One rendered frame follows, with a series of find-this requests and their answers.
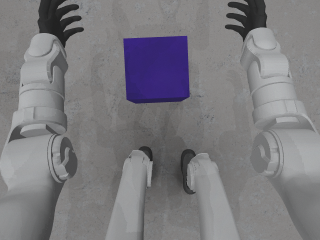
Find left robot foot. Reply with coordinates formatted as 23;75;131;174
139;146;153;162

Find right robot thigh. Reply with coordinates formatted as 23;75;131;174
187;159;241;240

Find robot left upper arm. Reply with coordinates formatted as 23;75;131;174
0;133;78;240

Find robot right forearm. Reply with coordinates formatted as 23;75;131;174
240;27;320;137

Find robot left hand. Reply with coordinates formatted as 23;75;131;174
37;0;84;48

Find robot right upper arm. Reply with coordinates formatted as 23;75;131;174
250;129;320;240

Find carton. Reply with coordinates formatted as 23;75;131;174
123;36;190;104

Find robot left forearm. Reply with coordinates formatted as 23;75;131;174
0;33;69;185

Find robot right hand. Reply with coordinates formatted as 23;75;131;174
225;0;267;42

